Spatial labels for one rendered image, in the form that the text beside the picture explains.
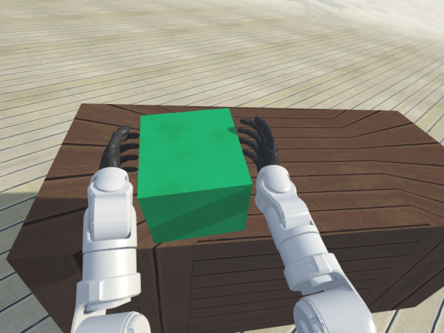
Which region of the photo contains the robot right upper arm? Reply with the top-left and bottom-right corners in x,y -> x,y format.
293,287 -> 377,333

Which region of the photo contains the right robot forearm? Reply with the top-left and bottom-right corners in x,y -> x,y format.
255,165 -> 377,331

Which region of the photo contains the pedestal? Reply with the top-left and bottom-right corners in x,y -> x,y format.
6,103 -> 444,333

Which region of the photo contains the robot left upper arm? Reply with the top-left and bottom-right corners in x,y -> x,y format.
74,311 -> 151,333

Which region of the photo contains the robot left hand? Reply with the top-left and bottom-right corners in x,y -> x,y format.
99,125 -> 139,173

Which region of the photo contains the robot right hand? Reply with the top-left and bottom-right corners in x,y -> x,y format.
237,116 -> 280,173

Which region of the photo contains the left robot forearm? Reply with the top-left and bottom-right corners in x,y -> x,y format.
71,167 -> 141,333

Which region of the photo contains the carton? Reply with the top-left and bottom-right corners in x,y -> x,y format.
137,108 -> 253,244

